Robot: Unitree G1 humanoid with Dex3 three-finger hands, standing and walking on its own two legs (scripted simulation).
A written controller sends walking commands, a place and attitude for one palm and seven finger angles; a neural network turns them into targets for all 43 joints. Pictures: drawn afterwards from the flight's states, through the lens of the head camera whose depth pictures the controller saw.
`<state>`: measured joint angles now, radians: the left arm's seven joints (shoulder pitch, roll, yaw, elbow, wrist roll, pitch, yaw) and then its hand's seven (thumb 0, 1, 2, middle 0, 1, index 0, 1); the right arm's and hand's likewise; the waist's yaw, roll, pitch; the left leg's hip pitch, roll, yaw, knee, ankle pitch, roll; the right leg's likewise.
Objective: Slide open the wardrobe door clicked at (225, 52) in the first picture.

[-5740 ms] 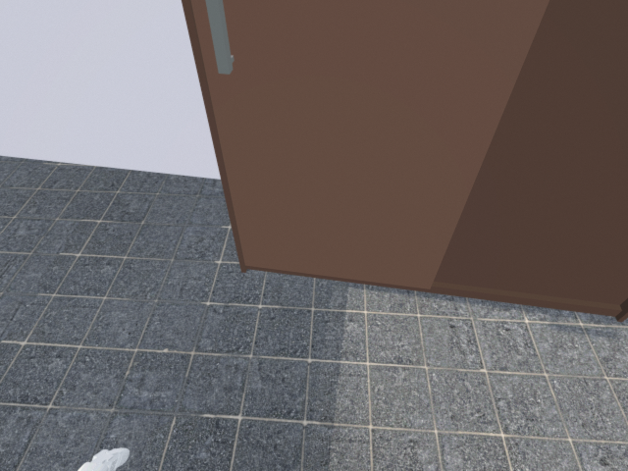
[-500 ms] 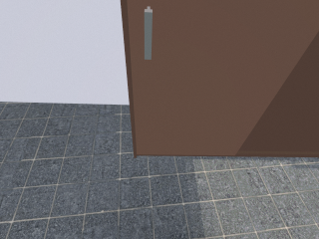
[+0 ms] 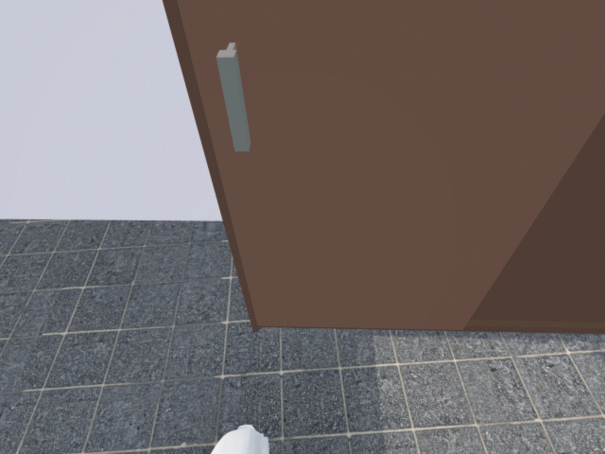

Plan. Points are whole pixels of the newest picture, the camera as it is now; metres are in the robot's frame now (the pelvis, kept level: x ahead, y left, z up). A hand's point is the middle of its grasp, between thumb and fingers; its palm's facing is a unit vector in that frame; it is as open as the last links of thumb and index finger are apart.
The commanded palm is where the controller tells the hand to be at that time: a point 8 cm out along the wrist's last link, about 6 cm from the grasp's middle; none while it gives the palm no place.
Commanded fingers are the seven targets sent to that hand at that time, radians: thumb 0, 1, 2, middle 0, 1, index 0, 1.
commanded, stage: take the last steps up to it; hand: left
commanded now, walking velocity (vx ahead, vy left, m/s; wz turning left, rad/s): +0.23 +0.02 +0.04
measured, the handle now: (237, 98) +0.62 +0.15 +0.16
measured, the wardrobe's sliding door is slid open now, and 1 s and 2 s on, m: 0.00 0.00 0.00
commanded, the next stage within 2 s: come to a stop and stand still in 0.12 s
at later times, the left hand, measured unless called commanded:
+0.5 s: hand (194, 440) +0.18 +0.20 -0.18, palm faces +0.06 -0.97 -0.23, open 7.4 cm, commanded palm none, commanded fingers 0.00 0.90 0.90 -0.20 -0.30 -0.20 -0.30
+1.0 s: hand out of the picture +0.11 +0.20 -0.17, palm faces +0.11 -0.96 -0.24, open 7.4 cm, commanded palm none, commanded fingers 0.00 0.90 0.90 -0.20 -0.30 -0.20 -0.30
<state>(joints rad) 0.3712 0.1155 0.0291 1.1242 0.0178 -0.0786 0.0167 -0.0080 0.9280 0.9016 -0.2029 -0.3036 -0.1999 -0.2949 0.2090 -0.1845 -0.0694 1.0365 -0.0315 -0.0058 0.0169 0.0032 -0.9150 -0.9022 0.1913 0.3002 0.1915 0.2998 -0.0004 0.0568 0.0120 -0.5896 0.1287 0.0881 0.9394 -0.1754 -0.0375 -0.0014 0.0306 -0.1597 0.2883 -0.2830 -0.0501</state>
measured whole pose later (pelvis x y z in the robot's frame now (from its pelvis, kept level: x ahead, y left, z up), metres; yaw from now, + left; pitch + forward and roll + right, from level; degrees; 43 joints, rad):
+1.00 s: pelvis +0.08 +0.00 +0.00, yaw +1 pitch +0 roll +2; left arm 0.24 0.18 0.06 1.00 0.04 0.02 0.02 0.00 0.90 0.90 -0.21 -0.30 -0.20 -0.30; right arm 0.26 -0.21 -0.07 1.02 -0.02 0.05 0.01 0.00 -0.91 -0.90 0.19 0.30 0.19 0.30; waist 0.04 -0.01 0.02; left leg -0.23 0.03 0.04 0.65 -0.43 -0.03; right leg -0.35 -0.09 -0.07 0.42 -0.07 0.01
